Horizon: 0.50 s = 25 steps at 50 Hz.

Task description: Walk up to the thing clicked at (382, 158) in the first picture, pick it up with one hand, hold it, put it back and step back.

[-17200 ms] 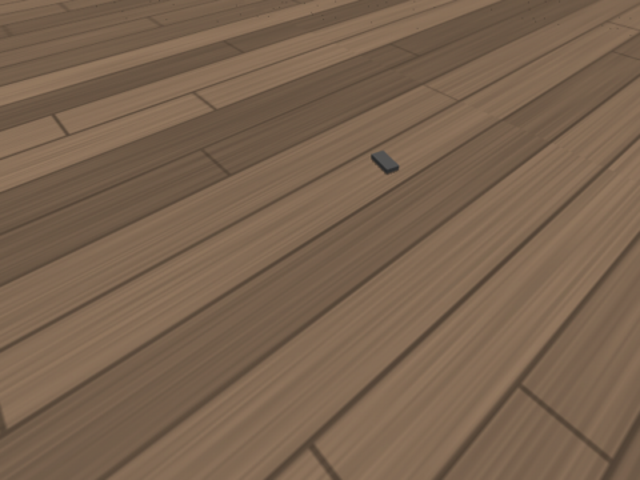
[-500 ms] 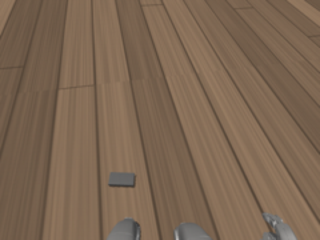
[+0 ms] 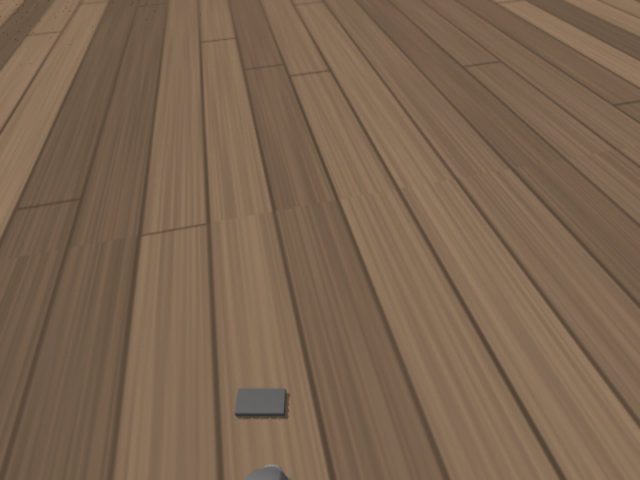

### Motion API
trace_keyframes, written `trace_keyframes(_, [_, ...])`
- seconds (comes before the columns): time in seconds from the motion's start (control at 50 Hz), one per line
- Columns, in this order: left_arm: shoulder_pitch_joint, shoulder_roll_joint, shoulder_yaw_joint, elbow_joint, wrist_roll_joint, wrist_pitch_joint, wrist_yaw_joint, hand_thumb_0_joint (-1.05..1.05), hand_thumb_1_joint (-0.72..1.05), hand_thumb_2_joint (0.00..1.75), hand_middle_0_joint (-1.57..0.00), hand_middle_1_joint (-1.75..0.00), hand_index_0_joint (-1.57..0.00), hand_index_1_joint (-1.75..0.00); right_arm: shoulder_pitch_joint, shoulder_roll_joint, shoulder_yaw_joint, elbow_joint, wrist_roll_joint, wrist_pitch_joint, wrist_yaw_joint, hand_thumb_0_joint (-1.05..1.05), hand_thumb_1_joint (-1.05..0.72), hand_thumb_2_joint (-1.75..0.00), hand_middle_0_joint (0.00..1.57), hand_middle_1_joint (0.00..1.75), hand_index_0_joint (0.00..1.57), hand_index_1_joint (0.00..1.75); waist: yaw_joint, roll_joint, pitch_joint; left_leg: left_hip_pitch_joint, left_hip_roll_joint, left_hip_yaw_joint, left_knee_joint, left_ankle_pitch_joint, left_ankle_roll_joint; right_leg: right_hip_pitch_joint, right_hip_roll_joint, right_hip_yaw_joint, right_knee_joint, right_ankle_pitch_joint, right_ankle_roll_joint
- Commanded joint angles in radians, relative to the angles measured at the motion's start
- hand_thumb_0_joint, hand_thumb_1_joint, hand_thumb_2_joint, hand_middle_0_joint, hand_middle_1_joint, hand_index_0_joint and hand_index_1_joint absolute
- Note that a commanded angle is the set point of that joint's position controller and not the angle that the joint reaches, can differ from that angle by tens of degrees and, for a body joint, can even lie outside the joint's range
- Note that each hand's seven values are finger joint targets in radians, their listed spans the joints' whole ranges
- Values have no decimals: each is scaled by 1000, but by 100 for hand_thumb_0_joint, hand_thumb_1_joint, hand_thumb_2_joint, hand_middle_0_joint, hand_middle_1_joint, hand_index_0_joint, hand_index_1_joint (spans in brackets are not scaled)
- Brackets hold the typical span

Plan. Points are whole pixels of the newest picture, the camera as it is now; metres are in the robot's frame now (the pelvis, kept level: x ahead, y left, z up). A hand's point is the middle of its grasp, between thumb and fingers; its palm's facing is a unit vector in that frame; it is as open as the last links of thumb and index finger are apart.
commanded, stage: walk up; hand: left
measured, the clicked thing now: (261, 402) +0.49 +0.23 -0.76
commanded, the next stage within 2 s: none
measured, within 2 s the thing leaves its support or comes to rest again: neither
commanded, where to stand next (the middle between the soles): +0.10 +0.00 m, yaw -1 degrees
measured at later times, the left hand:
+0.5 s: hand (158, 466) +0.19 +0.26 -0.16, palm faces -0.05 -0.93 -0.36, open 7.4 cm
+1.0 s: hand (160, 466) +0.19 +0.25 -0.15, palm faces +0.01 -0.95 -0.32, open 7.4 cm
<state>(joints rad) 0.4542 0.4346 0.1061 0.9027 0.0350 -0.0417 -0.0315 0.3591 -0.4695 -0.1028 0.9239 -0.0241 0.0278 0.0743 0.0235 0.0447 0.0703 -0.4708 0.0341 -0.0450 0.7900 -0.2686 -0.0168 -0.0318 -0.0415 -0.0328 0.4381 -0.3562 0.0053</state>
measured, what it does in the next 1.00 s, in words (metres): walks ahead: left foot, then right foot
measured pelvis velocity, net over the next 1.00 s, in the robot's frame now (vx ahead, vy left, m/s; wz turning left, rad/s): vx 0.10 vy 0.00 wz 0.01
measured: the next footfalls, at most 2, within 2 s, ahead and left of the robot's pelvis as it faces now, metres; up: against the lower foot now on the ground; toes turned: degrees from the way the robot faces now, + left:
left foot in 0.06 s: +0.13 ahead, +0.13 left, +0.00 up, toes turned +1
right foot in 0.44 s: +0.21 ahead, -0.13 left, +0.00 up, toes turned -2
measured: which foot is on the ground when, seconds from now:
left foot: up 0.00-0.04, down 0.06-1.00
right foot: down 0.00-0.10, up 0.12-0.42, down 0.44-1.00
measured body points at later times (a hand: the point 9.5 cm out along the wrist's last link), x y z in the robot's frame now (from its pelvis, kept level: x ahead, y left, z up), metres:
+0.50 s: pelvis +0.09 +0.00 -0.02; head +0.13 +0.00 +0.43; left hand +0.19 +0.31 -0.14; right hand +0.16 -0.32 -0.14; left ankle +0.09 +0.14 -0.73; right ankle +0.17 -0.13 -0.74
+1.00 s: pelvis +0.10 +0.00 +0.00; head +0.12 +0.00 +0.45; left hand +0.18 +0.30 -0.13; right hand +0.18 -0.30 -0.12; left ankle +0.09 +0.13 -0.74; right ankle +0.17 -0.13 -0.74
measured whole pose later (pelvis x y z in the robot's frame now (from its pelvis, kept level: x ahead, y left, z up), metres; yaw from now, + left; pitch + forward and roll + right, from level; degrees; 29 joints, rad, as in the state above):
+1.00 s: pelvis +0.10 +0.00 +0.00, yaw +1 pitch -3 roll +0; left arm 0.09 0.36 0.00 1.10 -0.01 -0.01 -0.03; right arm 0.13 -0.36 0.01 1.11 0.00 -0.02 0.01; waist 0.01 -0.02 0.07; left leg -0.14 0.01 0.00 0.45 -0.26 -0.01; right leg -0.26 -0.04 -0.03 0.43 -0.13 0.01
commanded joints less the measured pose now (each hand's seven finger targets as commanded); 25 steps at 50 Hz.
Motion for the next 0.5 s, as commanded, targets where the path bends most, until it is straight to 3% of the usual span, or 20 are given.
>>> trace_keyframes(0.0, [-94, 260, 44, -121, -17, -26, 7, 0, 90, 90, -20, -30, -20, -30, -104, -142, -30, -114, 3, -77, -11, 0, -90, -90, 20, 30, 20, 30, -16, -210, 52, 191, 13, 83, -216, -6, 37, -167, -224, 161, -102, 78, -183])
trace_keyframes(0.02, [-98, 245, 31, -124, -21, -21, 8, 0, 90, 90, -20, -30, -20, -30, -24, -142, -36, -83, 3, -85, -22, 0, -90, -90, 20, 30, 20, 30, -56, -159, 24, 314, -14, 104, -291, 36, 40, -196, -197, 120, 36, 195, -168])
trace_keyframes(0.04, [-42, 199, 6, -119, -25, -15, 7, 0, 90, 90, -20, -30, -20, -30, 57, -166, -50, -50, 2, -96, -38, 0, -90, -90, 20, 30, 20, 30, -76, -32, -39, 459, -70, 111, -319, -10, 45, -238, -124, 45, 280, 323, -135])
trace_keyframes(0.06, [-8, 140, -8, -132, -31, -10, 4, 0, 90, 90, -20, -30, -20, -30, 172, -224, -70, -45, -8, -104, -52, 0, -90, -90, 20, 30, 20, 30, -121, 116, -111, 579, 60, -87, -380, -176, 88, -354, -53, 2, 563, 240, -91])
trace_keyframes(0.08, [-41, 131, -7, -155, -40, -10, 10, 0, 90, 90, -20, -30, -20, -30, 202, -342, -79, -65, 1, -113, -53, 0, -90, -90, 20, 30, 20, 30, -130, 251, -75, 575, 347, -682, -549, -235, 219, -618, 127, 67, 716, -187, -60])
trace_keyframes(0.1, [-117, 224, 6, -139, -25, -2, 26, 0, 90, 90, -20, -30, -20, -30, 149, -344, -84, -76, 25, -115, -48, 0, -90, -90, 20, 30, 20, 30, -118, 70, -2, 403, 405, -731, -574, -316, 292, -607, 35, 205, 789, -207, -83])
trace_keyframes(0.12, [-99, 238, 1, -130, -35, -2, 22, 0, 90, 90, -20, -30, -20, -30, 82, -294, -62, -95, 29, -117, -53, 0, -90, -90, 20, 30, 20, 30, -70, -21, 38, 355, 344, -535, -539, -231, 253, -589, 13, 235, 798, -120, -81])
trace_keyframes(0.14, [-44, 222, 5, -108, -48, -3, 18, 0, 90, 90, -20, -30, -20, -30, 39, -260, -41, -118, 29, -122, -55, 0, -90, -90, 20, 30, 20, 30, -34, 4, 35, 362, 298, -418, -511, -112, 232, -569, -8, 221, 760, -68, -73])
trace_keyframes(0.2, [-16, 196, 7, -74, -40, 7, 7, 0, 90, 90, -20, -30, -20, -30, -13, -207, -19, -133, 24, -133, -65, 0, -90, -90, 20, 30, 20, 30, -13, 66, 48, 194, 226, -171, -488, 189, 225, -434, -25, 135, 643, -2, -39])
trace_keyframes(0.22, [-32, 179, 2, -75, -37, 13, 5, 0, 90, 90, -20, -30, -20, -30, -23, -199, -13, -140, 19, -133, -70, 0, -90, -90, 20, 30, 20, 30, -11, 83, 54, 170, 211, -119, -485, 243, 222, -412, -25, 113, 591, 6, -27])
trace_keyframes(0.26, [-84, 151, -5, -92, -32, 21, 5, 0, 90, 90, -20, -30, -20, -30, -39, -196, -7, -148, 12, -131, -79, 0, -90, -90, 20, 30, 20, 30, -21, 127, 54, 155, 228, -78, -451, 379, 245, -393, -43, 74, 472, 16, -16])
trace_keyframes(0.3, [-128, 137, -4, -87, -29, 22, 7, 0, 90, 90, -20, -30, -20, -30, -65, -189, 2, -150, 15, -126, -83, 0, -90, -90, 20, 30, 20, 30, -17, 120, 25, 116, 223, -40, -389, 479, 230, -306, -40, 41, 373, 86, -22])
trace_keyframes(0.34, [-156, 125, -3, -78, -31, 21, 13, 0, 90, 90, -20, -30, -20, -30, -68, -181, 8, -148, 24, -113, -88, 0, -90, -90, 20, 30, 20, 30, -22, 120, -24, 134, 209, -31, -305, 566, 210, -253, -4, 13, 310, 130, -32])
trace_keyframes(0.36, [-148, 121, -3, -69, -30, 20, 14, 0, 90, 90, -20, -30, -20, -30, -82, -182, 10, -150, 31, -106, -89, 0, -90, -90, 20, 30, 20, 30, -11, 113, -48, 129, 200, -27, -264, 531, 198, -200, 7, 4, 249, 182, -38])
trace_keyframes(0.4, [-144, 151, 4, -52, -23, 7, 20, 0, 90, 90, -20, -30, -20, -30, -104, -137, 27, -152, 43, -88, -91, 0, -90, -90, 20, 30, 20, 30, 11, 43, -89, 109, 137, -9, -131, 371, 129, -97, 10, 34, 92, 291, -65])
trace_keyframes(0.42, [-155, 203, 13, -58, -16, -2, 24, 0, 90, 90, -20, -30, -20, -30, -70, -95, 41, -150, 46, -82, -92, 0, -90, -90, 20, 30, 20, 30, 5, -113, -126, 60, 76, 35, -10, 197, 89, -50, -106, 184, 42, 435, -93])
trace_keyframes(0.44, [-218, 234, 8, -86, -20, -8, 24, 0, 90, 90, -20, -30, -20, -30, -33, -51, 56, -142, 50, -72, -95, 0, -90, -90, 20, 30, 20, 30, -31, -211, -140, 69, -21, 67, 86, -143, 42, -119, -291, 412, -37, 487, -196])
trace_keyframes(0.46, [-270, 238, -2, -89, -28, -3, 24, 0, 90, 90, -20, -30, -20, -30, -53, -96, 40, -109, 45, -58, -106, 0, -90, -90, 20, 30, 20, 30, -21, -224, -135, 141, -25, 34, 132, -351, 50, -225, -319, 450, -39, 412, -270])
trace_keyframes(0.48, [-292, 212, -10, -85, -25, 2, 27, 0, 90, 90, -20, -30, -20, -30, -65, -109, 36, -89, 43, -55, -105, 0, -90, -90, 20, 30, 20, 30, -26, -211, -120, 152, -18, 12, 127, -378, 51, -261, -290, 414, -35, 353, -260])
